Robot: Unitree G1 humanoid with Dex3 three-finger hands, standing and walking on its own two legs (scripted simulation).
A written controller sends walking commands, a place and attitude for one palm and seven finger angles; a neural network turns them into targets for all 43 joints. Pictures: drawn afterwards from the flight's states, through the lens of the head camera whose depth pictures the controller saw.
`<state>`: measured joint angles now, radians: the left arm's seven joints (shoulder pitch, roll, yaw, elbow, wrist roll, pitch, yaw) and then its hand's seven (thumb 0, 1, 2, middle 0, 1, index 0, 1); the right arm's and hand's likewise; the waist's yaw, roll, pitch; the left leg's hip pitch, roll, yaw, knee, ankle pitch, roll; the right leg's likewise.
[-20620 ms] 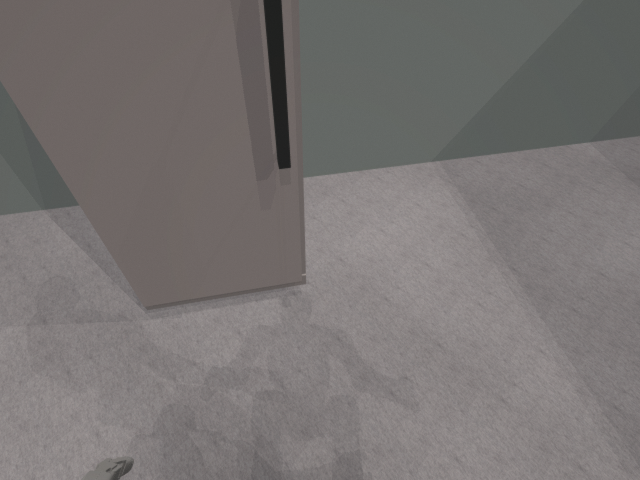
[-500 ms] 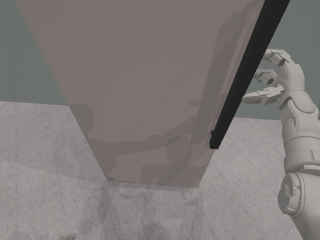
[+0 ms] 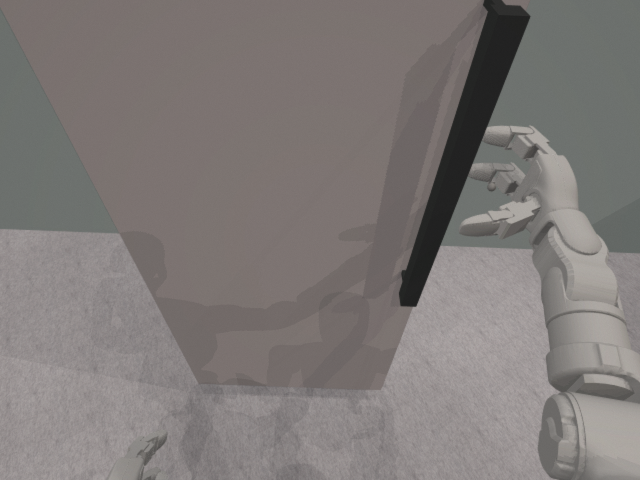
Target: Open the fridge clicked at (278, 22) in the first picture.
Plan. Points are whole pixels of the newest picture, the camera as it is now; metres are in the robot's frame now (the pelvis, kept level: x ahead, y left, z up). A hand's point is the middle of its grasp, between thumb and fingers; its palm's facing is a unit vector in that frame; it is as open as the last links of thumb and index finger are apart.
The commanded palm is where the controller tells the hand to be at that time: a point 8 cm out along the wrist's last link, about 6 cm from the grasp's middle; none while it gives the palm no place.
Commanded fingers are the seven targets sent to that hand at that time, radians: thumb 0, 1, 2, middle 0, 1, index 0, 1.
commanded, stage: slide the fingers in behind the handle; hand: right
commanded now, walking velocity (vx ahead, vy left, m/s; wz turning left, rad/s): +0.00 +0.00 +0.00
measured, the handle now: (438, 191) +0.47 -0.12 +0.13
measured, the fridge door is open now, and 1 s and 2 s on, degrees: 0 0 0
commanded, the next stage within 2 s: move the hooked fingers beside the handle in 0.38 s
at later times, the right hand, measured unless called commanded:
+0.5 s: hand (476, 182) +0.43 -0.15 +0.18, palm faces -0.01 +1.00 -0.01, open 13.8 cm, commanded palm +0.41 -0.18 +0.18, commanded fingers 0.00 0.50 -0.30 0.30 1.20 0.30 1.20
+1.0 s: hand (471, 181) +0.43 -0.14 +0.18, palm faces -0.04 +1.00 -0.01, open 13.8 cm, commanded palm +0.41 -0.20 +0.18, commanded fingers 0.00 0.50 -0.30 0.30 1.20 0.30 1.20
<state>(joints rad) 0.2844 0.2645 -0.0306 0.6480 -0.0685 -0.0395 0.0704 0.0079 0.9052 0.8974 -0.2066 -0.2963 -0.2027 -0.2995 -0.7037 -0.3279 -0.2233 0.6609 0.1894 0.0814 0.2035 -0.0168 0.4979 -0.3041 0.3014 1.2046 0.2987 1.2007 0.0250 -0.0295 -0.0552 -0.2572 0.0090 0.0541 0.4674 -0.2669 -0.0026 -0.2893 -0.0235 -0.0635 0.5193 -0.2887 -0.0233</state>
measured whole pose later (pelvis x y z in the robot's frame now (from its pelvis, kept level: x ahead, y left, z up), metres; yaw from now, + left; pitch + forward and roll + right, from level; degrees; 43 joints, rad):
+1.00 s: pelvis -0.02 +0.01 +0.00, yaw +0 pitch +3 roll +1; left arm 0.30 0.27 -0.04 0.67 -0.07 -0.07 0.08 0.01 0.91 0.90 -0.21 -0.30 -0.20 -0.30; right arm -0.81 -0.34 -0.23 0.84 0.17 -0.01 0.19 -0.02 0.50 -0.30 0.33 1.22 0.32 1.22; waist 0.05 -0.03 -0.04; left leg -0.28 0.00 0.06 0.47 -0.25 0.02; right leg -0.30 -0.03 -0.06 0.50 -0.25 -0.01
